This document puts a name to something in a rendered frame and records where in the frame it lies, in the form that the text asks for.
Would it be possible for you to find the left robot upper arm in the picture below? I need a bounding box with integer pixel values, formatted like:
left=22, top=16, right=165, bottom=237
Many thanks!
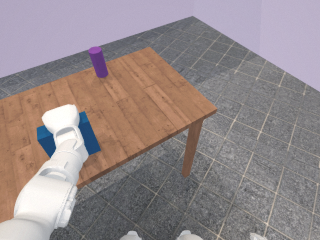
left=0, top=175, right=78, bottom=240

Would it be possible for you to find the robot right shin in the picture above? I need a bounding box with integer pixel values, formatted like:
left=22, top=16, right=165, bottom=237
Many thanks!
left=179, top=230, right=191, bottom=238

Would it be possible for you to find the table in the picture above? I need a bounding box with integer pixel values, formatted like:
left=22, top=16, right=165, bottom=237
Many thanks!
left=0, top=47, right=217, bottom=223

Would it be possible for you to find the robot left shin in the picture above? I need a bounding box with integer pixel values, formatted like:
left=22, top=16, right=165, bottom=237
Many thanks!
left=127, top=231, right=138, bottom=236

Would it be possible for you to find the robot left forearm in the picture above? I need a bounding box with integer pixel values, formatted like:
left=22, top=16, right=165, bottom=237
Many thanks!
left=13, top=124, right=89, bottom=217

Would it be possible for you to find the robot shin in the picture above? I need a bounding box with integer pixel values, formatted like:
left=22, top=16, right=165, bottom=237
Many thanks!
left=179, top=230, right=191, bottom=238
left=127, top=231, right=138, bottom=236

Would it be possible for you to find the robot left hand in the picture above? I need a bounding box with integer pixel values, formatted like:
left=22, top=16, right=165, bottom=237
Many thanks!
left=42, top=104, right=80, bottom=134

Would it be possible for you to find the sponge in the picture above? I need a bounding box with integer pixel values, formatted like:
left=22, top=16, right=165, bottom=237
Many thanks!
left=36, top=111, right=101, bottom=158

